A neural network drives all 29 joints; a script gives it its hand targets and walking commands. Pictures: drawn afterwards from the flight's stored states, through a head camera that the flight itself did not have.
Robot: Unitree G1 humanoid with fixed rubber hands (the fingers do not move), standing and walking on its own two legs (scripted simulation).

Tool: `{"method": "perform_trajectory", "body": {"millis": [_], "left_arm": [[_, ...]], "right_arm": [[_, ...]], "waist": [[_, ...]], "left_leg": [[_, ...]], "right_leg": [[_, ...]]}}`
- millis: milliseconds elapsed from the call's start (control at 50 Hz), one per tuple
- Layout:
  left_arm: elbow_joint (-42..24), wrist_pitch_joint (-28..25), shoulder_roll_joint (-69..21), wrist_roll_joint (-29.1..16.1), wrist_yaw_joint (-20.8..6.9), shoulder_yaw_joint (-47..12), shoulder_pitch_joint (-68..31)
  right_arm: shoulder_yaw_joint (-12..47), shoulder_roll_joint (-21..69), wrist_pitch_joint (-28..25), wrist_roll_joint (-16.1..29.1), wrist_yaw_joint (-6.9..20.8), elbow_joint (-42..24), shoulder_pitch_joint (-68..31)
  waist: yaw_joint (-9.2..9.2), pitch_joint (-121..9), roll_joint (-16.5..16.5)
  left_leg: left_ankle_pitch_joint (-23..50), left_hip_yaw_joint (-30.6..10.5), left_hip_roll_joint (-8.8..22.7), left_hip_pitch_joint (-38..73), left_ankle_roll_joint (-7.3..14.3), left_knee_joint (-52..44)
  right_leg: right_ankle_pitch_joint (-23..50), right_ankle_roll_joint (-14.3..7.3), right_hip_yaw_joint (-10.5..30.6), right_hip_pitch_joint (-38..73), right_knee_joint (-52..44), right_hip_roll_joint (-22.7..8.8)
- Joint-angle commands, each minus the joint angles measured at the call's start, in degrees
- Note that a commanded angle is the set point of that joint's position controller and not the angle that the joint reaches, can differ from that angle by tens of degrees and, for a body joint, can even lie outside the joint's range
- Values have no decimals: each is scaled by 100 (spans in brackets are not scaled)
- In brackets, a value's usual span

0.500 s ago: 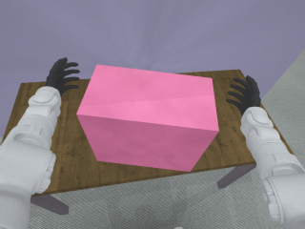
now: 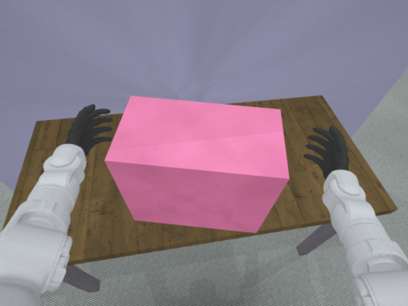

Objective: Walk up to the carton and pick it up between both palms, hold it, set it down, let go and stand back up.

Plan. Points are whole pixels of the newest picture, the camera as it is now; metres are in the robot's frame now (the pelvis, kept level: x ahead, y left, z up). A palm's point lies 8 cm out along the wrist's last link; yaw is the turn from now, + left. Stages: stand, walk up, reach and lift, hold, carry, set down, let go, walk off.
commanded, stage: set down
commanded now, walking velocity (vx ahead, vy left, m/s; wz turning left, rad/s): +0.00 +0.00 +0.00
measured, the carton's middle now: (199, 170) +0.42 -0.02 -0.03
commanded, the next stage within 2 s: none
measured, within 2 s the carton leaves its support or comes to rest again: neither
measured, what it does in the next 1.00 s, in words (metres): stands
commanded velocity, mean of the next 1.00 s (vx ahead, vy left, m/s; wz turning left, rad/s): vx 0.00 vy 0.00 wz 0.00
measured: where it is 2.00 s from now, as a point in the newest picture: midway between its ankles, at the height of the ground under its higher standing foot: outside the picture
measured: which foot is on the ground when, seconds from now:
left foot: down 0.00-1.00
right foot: down 0.00-1.00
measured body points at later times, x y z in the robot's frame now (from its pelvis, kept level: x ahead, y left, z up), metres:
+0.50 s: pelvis +0.01 +0.00 +0.01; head +0.05 +0.01 +0.46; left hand +0.41 +0.24 +0.04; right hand +0.33 -0.26 +0.03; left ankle +0.02 +0.11 -0.72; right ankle +0.03 -0.14 -0.72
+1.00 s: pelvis +0.01 +0.00 +0.01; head +0.04 +0.01 +0.46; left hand +0.34 +0.26 +0.01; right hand +0.27 -0.25 +0.00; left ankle +0.02 +0.11 -0.72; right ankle +0.03 -0.14 -0.72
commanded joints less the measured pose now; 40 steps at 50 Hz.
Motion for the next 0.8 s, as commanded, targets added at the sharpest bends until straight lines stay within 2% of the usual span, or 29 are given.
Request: {"method": "perform_trajectory", "body": {"millis": [0, 20, 80, 100, 120, 140, 160, 180, 240, 280, 320, 340, 360, 380, 420, 440, 460, 480, 500, 520, 560, 580, 620, 640, 660, 680, 700, 720, 780], "left_arm": [[-1012, -337, 1493, -76, -27, 348, -2550], [-928, -361, 1492, -131, -37, 310, -2627], [-1065, -414, 1480, -51, -90, 476, -2162], [-1261, -430, 1569, -15, -75, 566, -2275], [-1146, -418, 1474, -1, -100, 515, -1985], [-1012, -411, 1422, 97, -141, 629, -1675], [-1183, -448, 1585, -31, -143, 599, -2277], [-1031, -476, 1357, 51, -132, 561, -1623], [-1682, -542, 1476, -57, -69, 595, -1844], [-1728, -524, 1447, -35, -105, 668, -1483], [-1924, -502, 1471, -15, -77, 723, -1395], [-2005, -481, 1438, 20, -83, 737, -1231], [-2091, -484, 1477, 66, -76, 804, -1336], [-1895, -467, 1447, 8, -112, 727, -1190], [-2304, -514, 1435, 80, -82, 824, -1099], [-2035, -505, 1311, 135, -104, 803, -541], [-2316, -524, 1428, 92, -95, 800, -909], [-2015, -493, 1347, 54, -112, 699, -704], [-2363, -532, 1359, 66, -81, 791, -734], [-2118, -514, 1295, 73, -104, 743, -482], [-2455, -549, 1348, 137, -119, 916, -322], [-2565, -566, 1373, 105, -109, 865, -333], [-2451, -533, 1242, 182, -169, 922, 248], [-2771, -570, 1480, 82, -143, 1005, -383], [-2306, -533, 1280, 197, -168, 974, 433], [-2586, -570, 1264, 224, -200, 1031, 450], [-2684, -606, 1454, 128, -180, 1029, -180], [-2634, -643, 1321, 197, -166, 1081, 566], [-2845, -795, 1341, 228, -187, 1128, 830]], "right_arm": [[-350, -1272, -347, -50, -22, -1244, -2161], [-408, -1260, -322, -120, -33, -1251, -2279], [-203, -1107, -358, -49, -59, -1419, -1846], [-221, -1120, -357, -32, -63, -1481, -1843], [-215, -1073, -359, -66, -65, -1407, -1581], [-118, -981, -372, -91, -69, -1315, -1311], [-301, -1009, -376, -136, -125, -1586, -1891], [-226, -926, -409, -187, -122, -1338, -1222], [-481, -1051, -533, -296, -162, -1853, -1454], [-452, -996, -538, -335, -173, -1923, -1140], [-465, -980, -507, -280, -164, -1917, -1035], [-529, -1003, -526, -311, -176, -1917, -891], [-545, -990, -524, -336, -176, -1856, -909], [-542, -919, -521, -382, -182, -1894, -889], [-571, -936, -617, -352, -169, -1998, -742], [-491, -854, -622, -372, -151, -1757, -245], [-568, -902, -631, -330, -167, -1930, -618], [-509, -872, -594, -362, -160, -1826, -484], [-539, -877, -637, -357, -165, -2105, -502], [-546, -814, -618, -399, -160, -1912, -287], [-462, -756, -689, -350, -189, -2266, -139], [-530, -777, -699, -360, -212, -2267, -105], [-407, -629, -728, -361, -210, -2215, 393], [-562, -740, -723, -382, -238, -2505, -158], [-396, -588, -693, -408, -206, -2066, 564], [-352, -518, -746, -332, -222, -2239, 579], [-535, -619, -723, -421, -251, -2383, 42], [-343, -471, -747, -396, -238, -2321, 707], [-419, -344, -965, -535, -293, -2570, 867]], "waist": [[-28, -3638, 375], [-49, -3437, 309], [135, -3231, 216], [175, -3250, 351], [108, -3107, 330], [212, -2932, 286], [137, -3038, 204], [130, -2780, 285], [146, -3195, 410], [137, -3044, 284], [205, -2987, 406], [129, -2939, 384], [180, -2921, 527], [86, -2773, 356], [214, -2842, 523], [170, -2480, 434], [207, -2566, 514], [125, -2394, 419], [251, -2641, 535], [142, -2341, 434], [338, -2469, 384], [231, -2514, 440], [263, -2174, 337], [356, -2367, 417], [329, -1787, 325], [439, -1888, 366], [372, -1973, 449], [472, -1746, 338], [512, -1740, 306]], "left_leg": [[1904, 89, -267, 2852, -263, -279], [1668, 81, -257, 2728, -237, -328], [1713, 121, -275, 2711, -190, -395], [1716, 145, -286, 2662, -231, -459], [1649, 120, -267, 2706, -236, -506], [1663, 153, -274, 2654, -225, -515], [1382, 179, -299, 2395, -178, -504], [1446, 136, -255, 2596, -219, -541], [1728, 123, -198, 2946, -324, -438], [1824, 141, -221, 2983, -325, -429], [1871, 129, -202, 2971, -357, -458], [1967, 108, -191, 3053, -382, -485], [1979, 114, -185, 3029, -410, -498], [1866, 110, -186, 2964, -372, -493], [2049, 88, -147, 3134, -416, -518], [2068, 66, -123, 3211, -410, -545], [2104, 72, -131, 3154, -407, -544], [2020, 49, -125, 3126, -390, -552], [2065, 87, -142, 3083, -425, -531], [1928, 43, -121, 3104, -401, -562], [2077, 113, -148, 3103, -377, -534], [2102, 89, -136, 3131, -402, -561], [2218, 94, -140, 3220, -379, -589], [2009, 117, -148, 3045, -386, -638], [1958, 90, -121, 3157, -363, -710], [2158, 128, -127, 3181, -367, -707], [1774, 167, -154, 2962, -371, -714], [1871, 159, -145, 3029, -339, -753], [1997, 170, -130, 3051, -344, -724]], "right_leg": [[1930, 34, -380, 1258, -312, 303], [1701, 38, -387, 1175, -326, 289], [1765, 33, -313, 1453, -358, 251], [1778, 32, -290, 1517, -366, 241], [1756, 13, -282, 1590, -380, 250], [1738, -3, -224, 1705, -397, 224], [1571, 33, -205, 1585, -376, 182], [1559, -10, -225, 1634, -373, 219], [1421, -50, -332, 1358, -413, 299], [1549, -43, -294, 1507, -458, 292], [1572, -76, -277, 1553, -435, 287], [1730, -77, -294, 1633, -461, 307], [1642, -84, -268, 1595, -483, 298], [1675, -73, -265, 1631, -491, 291], [1576, -89, -248, 1611, -505, 306], [1596, -108, -250, 1693, -547, 316], [1569, -113, -260, 1640, -564, 303], [1570, -116, -258, 1713, -564, 307], [1557, -115, -261, 1712, -531, 291], [1471, -130, -273, 1693, -534, 311], [1595, -112, -222, 1890, -531, 277], [1665, -101, -219, 1889, -548, 276], [1799, -107, -185, 2054, -606, 272], [1547, -98, -162, 1976, -610, 241], [1508, -137, -149, 2097, -645, 265], [1576, -141, -133, 2182, -679, 249], [1227, -139, -97, 2025, -690, 211], [1352, -140, -71, 2201, -679, 227], [1396, -120, -61, 2301, -668, 221]]}}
